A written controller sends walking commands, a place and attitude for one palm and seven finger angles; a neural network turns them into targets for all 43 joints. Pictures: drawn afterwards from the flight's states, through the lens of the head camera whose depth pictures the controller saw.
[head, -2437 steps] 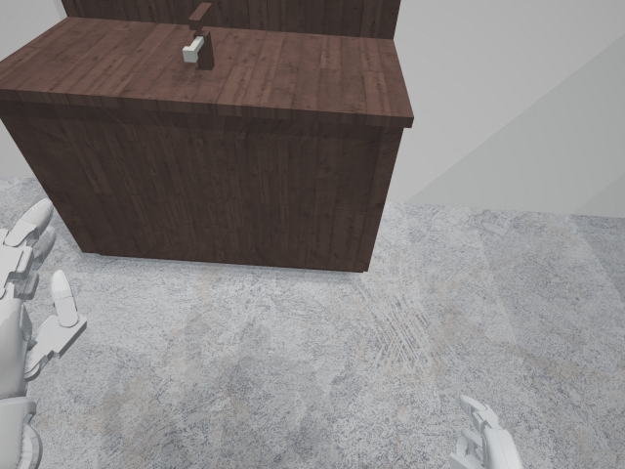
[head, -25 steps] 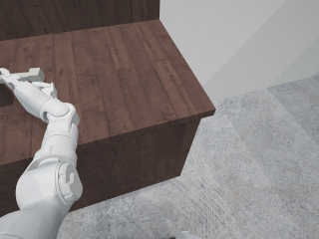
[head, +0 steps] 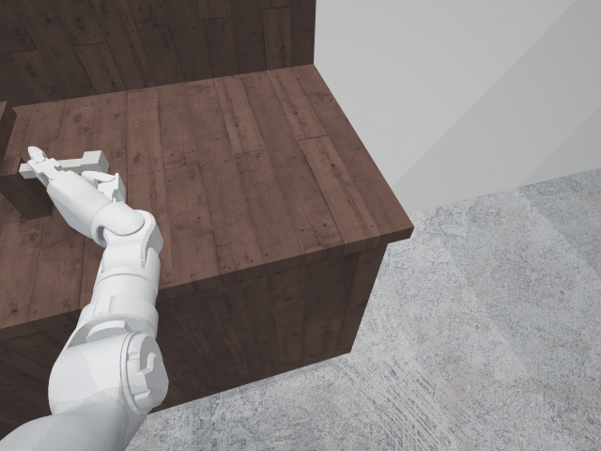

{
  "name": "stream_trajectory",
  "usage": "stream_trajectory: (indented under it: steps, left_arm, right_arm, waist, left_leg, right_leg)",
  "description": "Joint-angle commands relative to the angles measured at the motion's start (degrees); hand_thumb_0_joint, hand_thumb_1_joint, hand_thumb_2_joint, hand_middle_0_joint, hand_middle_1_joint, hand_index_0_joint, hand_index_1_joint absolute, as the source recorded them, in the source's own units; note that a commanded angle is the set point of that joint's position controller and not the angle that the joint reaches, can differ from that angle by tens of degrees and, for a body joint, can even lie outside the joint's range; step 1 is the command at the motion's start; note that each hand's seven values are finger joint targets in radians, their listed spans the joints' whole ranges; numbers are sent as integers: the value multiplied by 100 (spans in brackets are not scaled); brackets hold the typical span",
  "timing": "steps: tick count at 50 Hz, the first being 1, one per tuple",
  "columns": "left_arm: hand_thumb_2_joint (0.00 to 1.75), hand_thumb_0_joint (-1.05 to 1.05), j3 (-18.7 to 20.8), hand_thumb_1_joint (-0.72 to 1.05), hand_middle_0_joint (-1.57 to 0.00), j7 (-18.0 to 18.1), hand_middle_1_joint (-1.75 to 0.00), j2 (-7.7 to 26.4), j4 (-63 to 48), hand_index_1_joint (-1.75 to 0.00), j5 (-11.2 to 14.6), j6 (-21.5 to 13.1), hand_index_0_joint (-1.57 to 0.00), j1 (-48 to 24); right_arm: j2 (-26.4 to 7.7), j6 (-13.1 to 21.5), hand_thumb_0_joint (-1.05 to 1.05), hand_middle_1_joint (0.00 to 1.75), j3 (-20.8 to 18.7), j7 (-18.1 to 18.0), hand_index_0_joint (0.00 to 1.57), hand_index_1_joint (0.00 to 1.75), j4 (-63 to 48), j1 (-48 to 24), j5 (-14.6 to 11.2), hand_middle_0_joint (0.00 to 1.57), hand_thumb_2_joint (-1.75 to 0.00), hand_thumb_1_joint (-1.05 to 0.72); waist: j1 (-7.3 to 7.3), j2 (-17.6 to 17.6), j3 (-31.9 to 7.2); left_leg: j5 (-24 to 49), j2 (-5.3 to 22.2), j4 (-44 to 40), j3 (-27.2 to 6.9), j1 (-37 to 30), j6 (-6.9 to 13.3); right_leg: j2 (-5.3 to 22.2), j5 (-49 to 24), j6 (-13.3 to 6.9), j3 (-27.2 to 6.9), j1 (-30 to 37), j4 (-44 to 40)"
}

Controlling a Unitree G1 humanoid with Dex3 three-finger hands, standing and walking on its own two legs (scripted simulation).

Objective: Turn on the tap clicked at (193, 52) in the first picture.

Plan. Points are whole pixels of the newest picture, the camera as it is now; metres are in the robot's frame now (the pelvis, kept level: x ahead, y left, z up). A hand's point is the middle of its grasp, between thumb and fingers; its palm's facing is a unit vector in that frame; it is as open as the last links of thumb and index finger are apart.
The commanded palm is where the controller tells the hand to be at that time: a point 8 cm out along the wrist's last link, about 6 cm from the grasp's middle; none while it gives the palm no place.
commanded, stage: lift the hand up off the lever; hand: left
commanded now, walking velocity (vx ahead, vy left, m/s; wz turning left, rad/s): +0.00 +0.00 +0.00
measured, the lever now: (95, 164) +0.50 +0.30 +0.10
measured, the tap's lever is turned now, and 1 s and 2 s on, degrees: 82 82 82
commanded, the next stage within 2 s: draw the hand back beside the body in 1.78 s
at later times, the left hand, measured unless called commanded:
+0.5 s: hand (99, 175) +0.44 +0.26 +0.14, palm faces +0.82 -0.57 -0.06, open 7.8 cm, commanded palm +0.38 +0.27 +0.14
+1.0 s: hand (89, 170) +0.43 +0.26 +0.16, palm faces +0.81 -0.58 -0.05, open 7.8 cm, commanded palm +0.37 +0.28 +0.16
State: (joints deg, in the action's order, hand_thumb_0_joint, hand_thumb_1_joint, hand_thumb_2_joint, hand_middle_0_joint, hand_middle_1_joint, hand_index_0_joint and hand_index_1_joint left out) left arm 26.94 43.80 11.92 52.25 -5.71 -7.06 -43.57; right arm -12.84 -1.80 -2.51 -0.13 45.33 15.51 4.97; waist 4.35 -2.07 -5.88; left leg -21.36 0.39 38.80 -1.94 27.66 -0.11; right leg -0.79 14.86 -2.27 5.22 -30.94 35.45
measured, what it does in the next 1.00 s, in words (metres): stands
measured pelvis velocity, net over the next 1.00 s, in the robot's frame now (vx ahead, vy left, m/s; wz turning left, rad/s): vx -0.01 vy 0.00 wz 0.00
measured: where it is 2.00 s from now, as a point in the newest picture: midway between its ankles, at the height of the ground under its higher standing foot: outside the picture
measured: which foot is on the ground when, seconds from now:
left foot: down 0.00-1.00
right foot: down 0.00-1.00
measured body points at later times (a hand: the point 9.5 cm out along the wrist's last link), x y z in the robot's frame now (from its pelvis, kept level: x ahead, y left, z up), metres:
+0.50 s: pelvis +0.00 +0.00 +0.01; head +0.03 -0.01 +0.46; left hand +0.39 +0.28 +0.15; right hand +0.09 -0.26 -0.12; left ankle -0.03 +0.12 -0.72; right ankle +0.03 -0.10 -0.72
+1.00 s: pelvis -0.01 +0.00 +0.01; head +0.01 -0.01 +0.46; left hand +0.38 +0.29 +0.16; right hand +0.08 -0.26 -0.12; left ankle -0.03 +0.12 -0.72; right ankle +0.03 -0.10 -0.72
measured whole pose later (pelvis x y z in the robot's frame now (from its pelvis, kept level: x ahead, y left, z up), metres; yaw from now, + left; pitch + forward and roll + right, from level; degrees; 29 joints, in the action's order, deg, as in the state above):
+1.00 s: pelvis -0.01 +0.00 +0.01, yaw +0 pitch +6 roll -1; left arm 24.7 41.4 11.4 42.5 -3.1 1.8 -40.7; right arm -12.9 -0.2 -2.2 -2.8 47.1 14.2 2.8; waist 2.2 -2.1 -4.3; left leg -18.0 0.1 32.1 -1.5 19.7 0.0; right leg -0.7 11.7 -2.1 4.7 -23.1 29.2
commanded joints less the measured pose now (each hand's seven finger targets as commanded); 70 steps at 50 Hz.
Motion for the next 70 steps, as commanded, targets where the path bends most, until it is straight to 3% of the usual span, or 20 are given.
stream_trajectory:
  steps: [1, 4, 6, 8, 17, 18, 20, 24, 27, 28, 33, 40, 46, 48, 51, 54, 57, 63, 66, 70]
  left_arm:
    - [90, 0, -236, 90, -15, 0, -15, 1281, -1353, -15, -214, -288, -15, -2779]
    - [90, 0, -264, 90, -15, -18, -15, 1322, -1668, -15, -261, -330, -15, -2751]
    - [90, 0, -342, 90, -15, -54, -15, 1161, -1700, -15, -215, -274, -15, -2484]
    - [90, 0, -147, 90, -15, -90, -15, 1333, -1709, -15, -146, -173, -15, -2201]
    - [90, 0, -347, 90, -15, -177, -15, 1184, -2007, -15, -67, 103, -15, -2324]
    - [90, 0, -324, 90, -15, -187, -15, 1262, -2052, -15, -91, 121, -15, -2394]
    - [90, 0, -584, 90, -15, -199, -15, 989, -1967, -15, -98, 152, -15, -2584]
    - [90, 0, -310, 90, -15, -190, -15, 1200, -1990, -15, -6, 182, -15, -2206]
    - [90, 0, -505, 90, -15, -193, -15, 963, -1695, -15, -10, 304, -15, -2351]
    - [90, 0, -310, 90, -15, -174, -15, 1190, -1659, -15, -23, 320, -15, -2346]
    - [90, 0, -143, 90, -15, -73, -15, 1478, -1914, -15, -68, 264, -15, -2730]
    - [90, 0, -355, 90, -15, -126, -15, 1291, -2205, -15, -113, 276, -15, -2518]
    - [90, 0, -502, 90, -15, -260, -15, 1025, -2184, -15, 103, 576, -15, -2251]
    - [90, 0, -270, 90, -15, -236, -15, 1284, -2181, -15, 110, 633, -15, -2185]
    - [90, 0, -613, 90, -15, -210, -15, 951, -2501, -15, 60, 635, -15, -2497]
    - [90, 0, -505, 90, -15, -170, -15, 1135, -2671, -15, 5, 638, -15, -2541]
    - [90, 0, -715, 90, -15, -169, -15, 855, -2624, -15, 35, 746, -15, -2492]
    - [90, 0, -316, 90, -15, -187, -15, 1291, -2607, -15, 80, 994, -15, -2339]
    - [90, 0, -562, 90, -15, -186, -15, 1015, -2711, -15, 69, 1030, -15, -2382]
    - [90, 0, -582, 90, -15, -206, -15, 1052, -2856, -15, 42, 1050, -15, -2457]
  right_arm:
    - [-800, 151, 0, 30, -218, -136, 20, 30, -470, 165, -5, 20, -90, -90]
    - [-781, 159, 0, 30, -229, -145, 20, 30, -476, 153, 3, 20, -90, -90]
    - [-764, 162, 0, 30, -232, -137, 20, 30, -502, 144, -3, 20, -90, -90]
    - [-796, 118, 0, 30, -242, -168, 20, 30, -508, 137, -20, 20, -90, -90]
    - [-786, 159, 0, 30, -208, -271, 20, 30, -533, -147, -110, 20, -90, -90]
    - [-796, 159, 0, 30, -201, -285, 20, 30, -516, -183, -111, 20, -90, -90]
    - [-769, 213, 0, 30, -180, -281, 20, 30, -491, -194, -114, 20, -90, -90]
    - [-783, 234, 0, 30, -206, -293, 20, 30, -516, -187, -133, 20, -90, -90]
    - [-773, 255, 0, 30, -169, -289, 20, 30, -462, -218, -139, 20, -90, -90]
    - [-803, 243, 0, 30, -176, -306, 20, 30, -447, -237, -143, 20, -90, -90]
    - [-781, 276, 0, 30, -166, -328, 20, 30, -453, -264, -125, 20, -90, -90]
    - [-760, 330, 0, 30, -183, -300, 20, 30, -493, -245, -126, 20, -90, -90]
    - [-773, 380, 0, 30, -171, -339, 20, 30, -496, -352, -224, 20, -90, -90]
    - [-812, 379, 0, 30, -169, -369, 20, 30, -471, -388, -224, 20, -90, -90]
    - [-745, 463, 0, 30, -155, -349, 20, 30, -469, -442, -220, 20, -90, -90]
    - [-757, 493, 0, 30, -165, -360, 20, 30, -461, -455, -207, 20, -90, -90]
    - [-713, 519, 0, 30, -139, -367, 20, 30, -446, -573, -212, 20, -90, -90]
    - [-740, 470, 0, 30, -130, -444, 20, 30, -484, -679, -243, 20, -90, -90]
    - [-683, 515, 0, 30, -98, -427, 20, 30, -501, -710, -255, 20, -90, -90]
    - [-695, 548, 0, 30, -114, -435, 20, 30, -489, -709, -258, 20, -90, -90]
  waist:
    - [61, 78, -1763]
    - [1, -265, -2107]
    - [-51, -192, -2126]
    - [-128, -76, -2144]
    - [-75, 112, -1643]
    - [-96, -95, -1617]
    - [-24, -71, -1507]
    - [-175, 33, -1817]
    - [-97, 225, -1434]
    - [-139, 184, -1400]
    - [-191, 76, -1685]
    - [-199, -58, -1880]
    - [-220, 84, -1516]
    - [-275, 157, -1417]
    - [-226, -4, -1441]
    - [-282, -26, -1588]
    - [-258, -47, -1432]
    - [-414, 102, -1514]
    - [-370, 114, -1471]
    - [-348, 47, -1537]
  left_leg:
    - [1724, -123, -514, 101, -203, 131]
    - [2129, -116, -469, 94, -507, 64]
    - [2314, -121, -465, 107, -531, 41]
    - [2346, -128, -504, 108, -480, 54]
    - [1889, -113, -730, 135, -444, 133]
    - [1828, -118, -768, 97, -494, 106]
    - [1707, -123, -802, 90, -534, 107]
    - [1899, -134, -810, 109, -600, 88]
    - [1645, -130, -889, 95, -459, 97]
    - [1588, -127, -920, 71, -468, 99]
    - [1627, -135, -937, 71, -546, 105]
    - [2033, -94, -933, 135, -737, 63]
    - [1823, -77, -1105, 137, -734, 67]
    - [1706, -79, -1168, 106, -695, 83]
    - [1891, -69, -1183, 111, -889, 35]
    - [1977, -68, -1190, 94, -974, 4]
    - [1896, -74, -1202, 143, -941, -2]
    - [1786, -89, -1322, 150, -894, 45]
    - [1922, -62, -1328, 175, -975, 39]
    - [2027, -58, -1329, 172, -1112, 32]
  right_leg:
    - [40, -1422, 93, -237, 1721, -340]
    - [32, -1687, 56, -220, 1783, -257]
    - [20, -1874, 54, -197, 1896, -256]
    - [29, -1991, 56, -203, 2102, -279]
    - [90, -1657, 90, -257, 2136, -539]
    - [87, -1505, 69, -250, 2087, -552]
    - [77, -1342, 72, -233, 1940, -595]
    - [80, -1542, 67, -250, 2197, -578]
    - [85, -1277, 87, -230, 2038, -671]
    - [87, -1179, 77, -226, 2045, -697]
    - [97, -1196, 80, -276, 2175, -713]
    - [66, -1583, 53, -240, 2306, -659]
    - [63, -1329, 63, -235, 2319, -850]
    - [67, -1164, 67, -243, 2352, -911]
    - [61, -1260, 43, -216, 2290, -904]
    - [63, -1287, 35, -213, 2351, -888]
    - [73, -1239, 45, -226, 2315, -942]
    - [107, -1181, 55, -275, 2594, -1050]
    - [108, -1318, 60, -258, 2568, -1048]
    - [97, -1388, 51, -253, 2570, -1058]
